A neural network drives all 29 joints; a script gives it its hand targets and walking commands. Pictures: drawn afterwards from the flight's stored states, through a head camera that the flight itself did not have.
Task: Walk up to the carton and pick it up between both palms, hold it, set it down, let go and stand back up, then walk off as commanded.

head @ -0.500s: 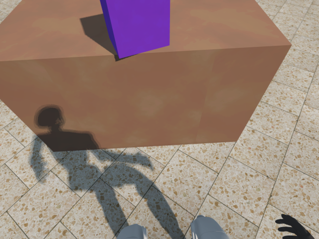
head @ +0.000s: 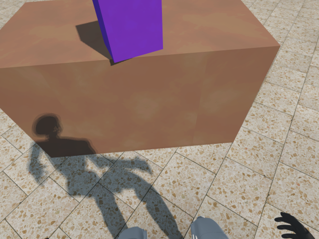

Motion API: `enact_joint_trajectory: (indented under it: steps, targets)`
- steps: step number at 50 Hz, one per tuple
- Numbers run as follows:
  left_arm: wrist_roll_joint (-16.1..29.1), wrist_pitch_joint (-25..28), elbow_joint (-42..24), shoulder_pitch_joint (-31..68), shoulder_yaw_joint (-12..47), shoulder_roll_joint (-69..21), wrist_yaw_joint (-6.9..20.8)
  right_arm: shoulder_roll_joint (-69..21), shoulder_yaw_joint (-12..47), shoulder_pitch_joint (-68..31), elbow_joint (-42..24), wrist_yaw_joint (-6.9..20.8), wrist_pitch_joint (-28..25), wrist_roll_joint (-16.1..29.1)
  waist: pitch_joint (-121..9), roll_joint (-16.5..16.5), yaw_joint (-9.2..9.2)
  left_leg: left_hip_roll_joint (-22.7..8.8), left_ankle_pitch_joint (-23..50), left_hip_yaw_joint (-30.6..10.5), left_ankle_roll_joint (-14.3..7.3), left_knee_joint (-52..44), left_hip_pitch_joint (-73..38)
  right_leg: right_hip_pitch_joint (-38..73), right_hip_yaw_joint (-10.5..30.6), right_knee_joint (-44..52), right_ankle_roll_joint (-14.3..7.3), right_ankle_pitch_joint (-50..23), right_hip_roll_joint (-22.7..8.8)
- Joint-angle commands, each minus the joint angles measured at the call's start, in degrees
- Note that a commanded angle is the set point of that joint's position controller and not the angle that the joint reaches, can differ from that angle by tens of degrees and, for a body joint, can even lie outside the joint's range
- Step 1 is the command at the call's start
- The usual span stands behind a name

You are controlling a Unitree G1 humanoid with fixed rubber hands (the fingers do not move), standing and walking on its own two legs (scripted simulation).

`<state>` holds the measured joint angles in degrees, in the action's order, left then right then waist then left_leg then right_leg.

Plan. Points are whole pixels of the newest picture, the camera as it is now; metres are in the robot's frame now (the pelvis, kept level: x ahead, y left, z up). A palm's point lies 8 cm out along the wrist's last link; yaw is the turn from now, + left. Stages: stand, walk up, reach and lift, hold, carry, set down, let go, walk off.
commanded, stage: walk up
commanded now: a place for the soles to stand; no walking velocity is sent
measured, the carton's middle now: (128, 19) +0.84 +0.12 +0.14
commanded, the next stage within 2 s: none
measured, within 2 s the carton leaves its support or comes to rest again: neither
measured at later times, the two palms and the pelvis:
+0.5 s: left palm (45, 231) +0.17 +0.32 -0.07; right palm (312, 206) +0.20 -0.35 -0.05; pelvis +0.09 -0.02 +0.01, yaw -2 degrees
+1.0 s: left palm (53, 180) +0.30 +0.33 -0.06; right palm (280, 170) +0.29 -0.31 -0.05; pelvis +0.21 +0.01 +0.03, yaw -1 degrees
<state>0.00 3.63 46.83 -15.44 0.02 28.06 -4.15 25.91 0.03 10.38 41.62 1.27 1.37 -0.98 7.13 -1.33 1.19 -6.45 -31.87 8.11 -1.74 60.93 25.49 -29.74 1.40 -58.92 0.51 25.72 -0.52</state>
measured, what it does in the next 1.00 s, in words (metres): walks ahead: left foot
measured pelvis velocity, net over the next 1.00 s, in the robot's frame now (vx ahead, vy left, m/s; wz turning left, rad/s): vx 0.21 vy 0.01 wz -0.02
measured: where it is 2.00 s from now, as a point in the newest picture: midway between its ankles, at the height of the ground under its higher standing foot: (164, 193)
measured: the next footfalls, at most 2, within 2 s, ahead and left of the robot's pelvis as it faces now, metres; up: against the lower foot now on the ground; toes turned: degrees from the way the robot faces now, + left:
left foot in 0.58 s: +0.27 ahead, +0.11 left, +0.00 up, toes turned +8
right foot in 1.06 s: +0.35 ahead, -0.14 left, +0.00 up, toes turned -4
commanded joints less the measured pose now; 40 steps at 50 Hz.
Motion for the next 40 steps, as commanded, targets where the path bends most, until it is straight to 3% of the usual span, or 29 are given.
enact_joint_trajectory:
  steps: [1, 2, 4, 5, 6, 8, 9, 10, 11, 12, 13, 14, 15, 17, 18, 19, 21, 23, 25, 26, 27, 28, 29, 30, 31, 32, 34, 36, 40]
  targets:
    - [-0.4, 1.2, -2.5, 0.9, -7.1, 14.7, 2.3, 22.1, -9.2, 5.7, 1.3, 0.9, -4.1, 0.4, -12.2, -9.1, 1.24, -17.0, -22.2, -29.5, -12.0, -37.8, -14.3, -6.5, -6.2, -1.7, -3.0, 14.1, -0.1]
    - [-0.9, 1.8, -1.2, 1.8, -8.0, 16.5, 3.1, 23.2, -9.6, 5.5, 2.3, 1.3, -4.0, 0.3, -8.0, -9.8, 2.17, -19.0, -39.3, -34.7, -13.0, -44.7, -13.3, -10.1, -6.2, -4.7, -2.2, 15.1, -1.2]
    - [-0.8, 1.8, -1.6, 3.8, -7.9, 16.0, 4.3, 23.0, -9.8, 5.9, 2.1, 1.1, -4.0, 0.2, -2.2, -11.8, 3.88, -20.0, -36.5, -36.1, -12.3, -47.9, -16.7, -18.3, -5.4, -1.8, -2.3, 12.8, -3.1]
    - [-0.7, 2.0, -1.5, 5.5, -7.8, 15.7, 4.5, 22.9, -9.9, 6.4, 2.8, 1.0, -4.2, 0.3, 1.1, -10.1, 4.09, -19.2, -33.0, -34.6, -11.7, -47.6, -15.0, -17.6, -5.5, -0.3, -1.7, 10.4, -3.4]
    - [-0.5, 2.3, -0.7, 3.8, -7.7, 15.1, 4.7, 22.6, -9.5, 5.0, 2.3, 0.9, -4.1, 0.4, -0.5, -8.1, 2.66, -18.2, -27.4, -31.2, -11.6, -44.7, -15.2, -13.9, -5.4, 4.6, -1.7, 10.6, -3.5]
    - [-0.5, 2.6, 1.5, -1.8, -7.7, 13.6, 4.8, 20.9, -8.9, 2.0, 0.8, 1.3, -3.6, 0.5, -4.1, -9.0, -0.05, -14.0, -25.6, -22.2, -8.5, -40.1, -11.1, -2.9, -9.4, 10.4, -1.4, 1.9, -1.0]
    - [-0.6, 3.0, 3.1, -6.9, -8.0, 14.1, 4.6, 18.8, -8.2, -1.8, -0.5, 1.5, -3.5, 0.1, -4.5, -4.8, -3.75, -11.7, -24.1, -18.0, -6.9, -33.4, -2.2, 8.2, -10.5, 12.7, -1.4, 0.3, 1.0]
    - [-0.9, 3.3, 3.8, -12.2, -9.1, 15.9, 4.1, 15.8, -6.9, -4.8, -1.7, 1.7, -3.6, -0.1, -4.2, -2.0, -6.7, -8.2, -21.8, -11.6, -4.2, -25.3, 8.3, 16.8, -5.6, 17.3, -3.4, 6.1, 0.8]
    - [-0.9, 3.5, 4.6, -16.0, -10.1, 19.2, 3.5, 12.3, -5.7, -9.6, -3.7, 1.9, -3.5, -0.3, -2.2, 7.2, -10.26, -0.5, -16.5, -3.7, -0.6, -6.8, 27.5, 28.1, 15.9, 27.7, -9.2, 21.6, -7.1]
    - [-1.1, 4.4, 4.3, -19.4, -10.9, 24.3, 3.0, 9.6, -4.7, -11.5, -5.6, 1.4, -3.7, 0.9, -2.9, 20.4, -11.7, 3.4, -7.8, -6.6, 0.0, 11.3, 38.5, 32.4, 47.1, 43.1, -16.3, 32.7, -19.0]
    - [-0.5, 4.4, 3.0, -17.0, -10.1, 23.2, 2.7, 13.8, -5.4, -12.3, -4.6, 1.0, -4.0, 1.1, -2.4, 7.8, -9.7, 0.7, -3.6, -12.3, 0.6, 12.1, 37.8, 33.7, 51.6, 42.6, -19.5, 22.3, -22.9]
    - [-0.2, 4.4, 2.2, -14.1, -9.7, 22.1, 2.2, 14.5, -5.2, -9.9, -3.1, 0.8, -4.5, 0.9, -5.1, 4.2, -7.47, -0.4, -2.3, -13.1, -0.1, 10.9, 35.9, 35.7, 45.2, 38.4, -18.9, 8.0, -22.8]
    - [-0.1, 4.4, 2.0, -12.9, -9.1, 20.8, 1.9, 14.2, -5.3, -7.1, -2.4, 0.7, -5.0, 0.9, -7.1, 5.3, -7.11, -0.9, -0.4, -11.7, 0.1, 10.2, 34.8, 36.7, 38.9, 34.7, -18.5, -8.7, -21.3]
    - [0.2, 4.1, 2.0, -11.4, -7.9, 17.5, 1.7, 12.9, -5.8, -2.4, -1.7, 1.1, -5.2, 0.4, -11.7, 8.3, -5.14, -0.6, -3.4, -11.8, 0.5, 6.2, 28.4, 36.7, 30.7, 29.0, -16.6, -20.5, -18.2]
    - [0.0, 4.2, 1.8, -11.2, -8.2, 17.1, 1.4, 12.3, -6.0, -2.9, -1.9, 1.2, -5.0, 0.4, -11.7, 8.1, -5.0, -2.6, -1.6, -10.7, 0.7, 5.2, 28.3, 34.8, 27.0, 27.7, -16.9, -22.7, -19.0]
    - [0.0, 4.1, 1.0, -10.5, -8.1, 17.4, 1.3, 11.8, -5.9, -2.8, -2.2, 1.2, -4.8, 0.7, -11.1, 9.5, -4.58, -2.4, -0.1, -9.6, 1.0, 2.7, 25.9, 30.6, 24.6, 27.9, -16.3, -23.3, -17.9]
    - [0.0, 4.3, -0.2, -6.1, -8.6, 17.7, 1.4, 12.4, -5.9, -3.6, -2.6, 1.4, -4.5, 0.7, -9.5, 7.4, -3.31, -3.2, 5.3, -9.3, 1.0, 0.0, 22.0, 22.8, 24.7, 30.4, -16.4, -15.4, -18.4]
    - [-0.5, 4.5, -1.5, -2.4, -7.9, 18.1, 1.4, 13.6, -7.0, -4.4, -2.4, 1.8, -4.4, 0.9, -8.7, 6.1, -2.35, -3.4, 11.6, -8.6, 1.1, -2.7, 17.8, 15.1, 21.8, 32.3, -15.3, -4.5, -17.7]
    - [-0.8, 4.4, -1.8, 0.1, -8.3, 19.2, 1.3, 13.9, -7.3, -2.9, -2.4, 2.5, -4.2, 0.9, -8.4, 8.0, -1.88, -4.6, 14.3, -9.6, 0.5, -4.9, 15.0, 12.2, 23.3, 32.0, -15.5, 8.3, -19.0]
    - [-1.0, 4.4, -2.0, 2.7, -8.2, 19.8, 1.4, 13.2, -7.2, -0.6, -1.3, 2.5, -4.6, 1.1, -8.9, 8.4, 0.67, -4.7, 15.4, -8.1, 0.1, -7.5, 7.8, 7.0, 20.1, 30.3, -14.7, 9.1, -18.0]
    - [-1.1, 4.2, -2.1, 7.2, -7.8, 19.1, 1.5, 12.6, -7.5, 4.4, 0.8, 2.5, -4.9, 0.8, -8.6, 6.9, 4.2, -2.5, 16.3, -5.1, -0.2, -12.4, 0.7, 1.9, 15.1, 25.2, -13.3, 6.0, -15.7]
    - [-0.9, 3.9, -2.9, 9.3, -6.4, 15.8, 1.7, 13.3, -8.1, 12.0, 3.3, 2.1, -5.6, 0.1, -11.6, 0.7, 8.54, 1.2, 12.0, -3.1, -0.5, -19.1, -13.7, -4.5, 7.1, 12.9, -10.7, -11.1, -11.7]
    - [-0.8, 3.6, -2.5, 5.2, -4.4, 10.0, 2.1, 16.5, -9.5, 21.1, 6.2, 1.1, -6.2, -0.9, -16.0, -12.5, 11.62, 1.6, 4.0, -8.9, -0.7, -26.5, -25.3, -9.2, -0.8, -9.5, -7.6, -23.4, -6.4]
    - [-0.1, 3.7, -3.1, 3.8, -2.6, 4.7, 2.6, 19.1, -9.6, 21.0, 5.4, 0.1, -6.4, -0.8, -10.7, -23.0, 9.61, -8.6, -3.0, -29.8, -1.8, -36.8, -27.0, -23.7, -3.4, -23.0, -2.7, -1.3, 1.1]
    - [0.9, 2.9, -2.7, 3.0, -4.0, 10.3, 2.4, 22.9, -10.1, 14.1, 2.7, 0.3, -6.4, 0.5, -10.5, -15.5, 5.91, -17.7, -22.7, -50.7, -5.9, -51.4, -23.6, -27.2, -1.4, -26.1, -3.0, 1.4, 1.5]
    - [1.2, 2.1, -1.2, 4.6, -5.1, 14.6, 2.6, 24.0, -10.1, 8.5, 2.1, 0.8, -6.0, 1.1, -4.3, -8.4, 3.32, -18.7, -32.3, -51.6, -5.8, -54.5, -15.3, -25.1, 0.9, -26.4, -3.3, -1.1, -1.7]
    - [0.7, 1.2, 0.9, 2.6, -5.6, 14.2, 3.7, 20.6, -8.8, 5.1, 2.0, 0.3, -5.9, 1.1, 1.3, -3.4, 0.12, -15.8, -25.5, -41.1, -4.7, -51.6, -6.3, -19.2, -0.9, -23.2, -2.3, -5.6, -4.8]
    - [1.5, 0.2, 1.2, 0.7, -6.3, 12.6, 4.2, 18.5, -7.7, 5.9, 2.7, -0.2, -6.1, 0.3, 4.8, -7.8, -0.25, -11.3, -19.8, -31.5, -2.4, -51.5, 0.4, -12.4, -1.5, -17.8, -1.5, -8.6, -5.4]
    - [0.4, -0.2, 1.3, 0.6, -7.0, 13.3, 4.4, 17.4, -8.2, 9.2, 2.0, 0.1, -6.3, 0.8, 2.5, -5.7, 1.83, -10.9, -16.5, -30.0, -3.5, -49.1, -10.1, -12.0, -0.8, -10.4, -0.4, -10.1, -4.2]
